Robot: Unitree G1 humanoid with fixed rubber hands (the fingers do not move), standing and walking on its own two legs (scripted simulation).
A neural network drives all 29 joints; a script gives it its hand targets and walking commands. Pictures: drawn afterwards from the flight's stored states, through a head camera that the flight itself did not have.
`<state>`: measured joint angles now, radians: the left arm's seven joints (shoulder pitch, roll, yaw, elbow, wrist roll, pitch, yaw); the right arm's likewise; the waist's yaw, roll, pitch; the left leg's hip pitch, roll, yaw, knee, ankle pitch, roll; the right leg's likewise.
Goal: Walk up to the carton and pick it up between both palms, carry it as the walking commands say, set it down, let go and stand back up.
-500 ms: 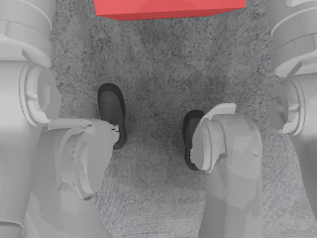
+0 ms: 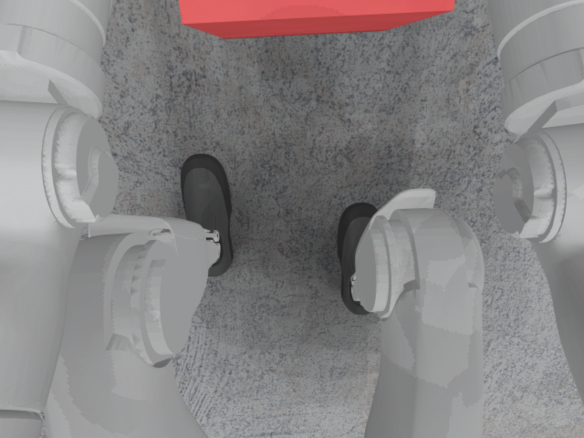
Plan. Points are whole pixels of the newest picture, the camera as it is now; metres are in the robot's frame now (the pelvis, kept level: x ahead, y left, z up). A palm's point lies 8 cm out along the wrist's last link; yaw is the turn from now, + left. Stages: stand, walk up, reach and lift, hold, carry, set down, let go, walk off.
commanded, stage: reach and lift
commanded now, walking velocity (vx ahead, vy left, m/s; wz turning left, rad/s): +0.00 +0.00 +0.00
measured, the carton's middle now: out of the picture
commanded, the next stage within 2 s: none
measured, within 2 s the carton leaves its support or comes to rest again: leaves its support in 1.10 s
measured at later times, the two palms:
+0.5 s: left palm out of the picture +0.58 +0.17 -0.19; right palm out of the picture +0.58 -0.15 -0.19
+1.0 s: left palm out of the picture +0.58 +0.17 -0.19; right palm out of the picture +0.57 -0.14 -0.19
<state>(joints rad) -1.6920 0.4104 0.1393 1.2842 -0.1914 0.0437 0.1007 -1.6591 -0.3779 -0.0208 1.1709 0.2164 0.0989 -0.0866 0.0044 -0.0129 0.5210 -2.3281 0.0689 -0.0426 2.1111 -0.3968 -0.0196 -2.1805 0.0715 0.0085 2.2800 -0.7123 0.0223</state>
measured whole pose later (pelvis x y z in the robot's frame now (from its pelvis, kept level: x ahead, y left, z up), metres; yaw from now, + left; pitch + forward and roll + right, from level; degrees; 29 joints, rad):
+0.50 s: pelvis +0.00 +0.00 +0.00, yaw -1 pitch +34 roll +0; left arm -1.70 0.38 0.21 1.25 -0.06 0.11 0.07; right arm -1.63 -0.34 -0.12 1.11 0.12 0.15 -0.05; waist 0.01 -0.02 0.52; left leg -2.32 0.07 -0.06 2.14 -0.42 -0.03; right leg -2.18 0.08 0.00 2.30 -0.73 0.01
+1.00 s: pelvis +0.01 +0.00 -0.01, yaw +0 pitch +35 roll +1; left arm -1.65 0.39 0.17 1.20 -0.14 0.17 0.08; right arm -1.52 -0.29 -0.17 0.96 0.09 0.21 -0.04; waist 0.00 0.00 0.49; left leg -2.34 0.06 -0.06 2.16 -0.43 -0.03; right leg -2.18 0.08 0.01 2.33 -0.75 0.01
